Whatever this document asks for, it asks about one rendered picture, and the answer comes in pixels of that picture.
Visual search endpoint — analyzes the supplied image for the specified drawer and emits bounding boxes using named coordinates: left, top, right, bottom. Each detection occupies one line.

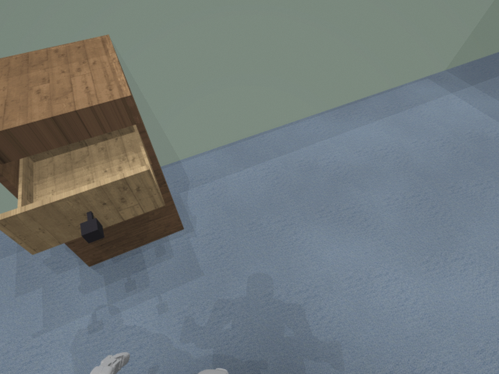
left=0, top=125, right=165, bottom=255

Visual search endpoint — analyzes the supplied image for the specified left robot hand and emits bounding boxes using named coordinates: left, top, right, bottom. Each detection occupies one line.
left=90, top=352, right=130, bottom=374

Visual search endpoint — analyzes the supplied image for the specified handle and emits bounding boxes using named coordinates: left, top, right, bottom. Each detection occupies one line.
left=80, top=211, right=104, bottom=243

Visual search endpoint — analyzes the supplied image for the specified cabinet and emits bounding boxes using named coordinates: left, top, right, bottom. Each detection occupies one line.
left=0, top=34, right=184, bottom=267

